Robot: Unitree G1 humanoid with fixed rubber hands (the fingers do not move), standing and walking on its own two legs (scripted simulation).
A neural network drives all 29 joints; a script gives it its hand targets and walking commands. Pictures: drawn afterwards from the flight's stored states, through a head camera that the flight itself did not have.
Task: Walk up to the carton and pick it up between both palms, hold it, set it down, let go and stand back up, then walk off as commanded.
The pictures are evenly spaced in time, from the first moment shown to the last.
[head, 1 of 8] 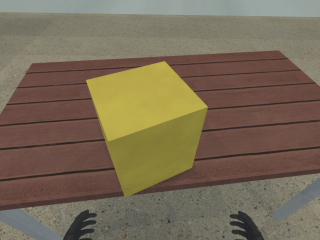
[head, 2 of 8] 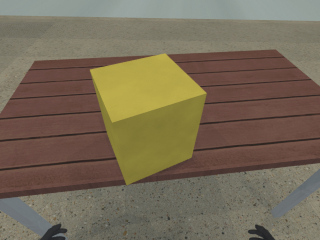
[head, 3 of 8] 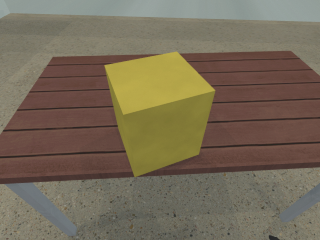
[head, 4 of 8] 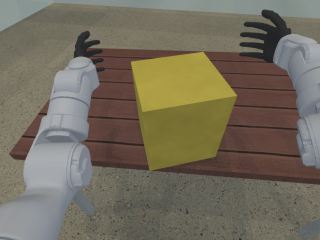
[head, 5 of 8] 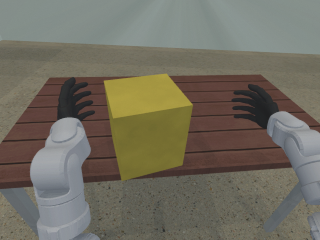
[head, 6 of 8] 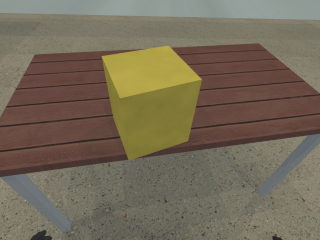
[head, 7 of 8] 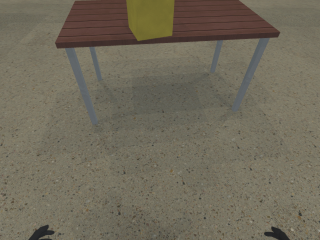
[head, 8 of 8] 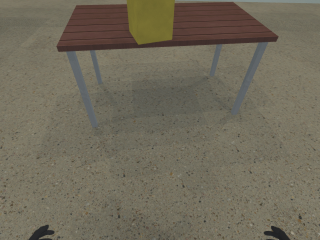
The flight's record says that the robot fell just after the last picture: no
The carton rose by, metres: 0.01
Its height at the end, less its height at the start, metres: +0.00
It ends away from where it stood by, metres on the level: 0.01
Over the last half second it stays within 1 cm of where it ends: yes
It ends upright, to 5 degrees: yes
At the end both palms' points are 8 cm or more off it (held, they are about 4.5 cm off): yes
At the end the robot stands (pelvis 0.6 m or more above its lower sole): yes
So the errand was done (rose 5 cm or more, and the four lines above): no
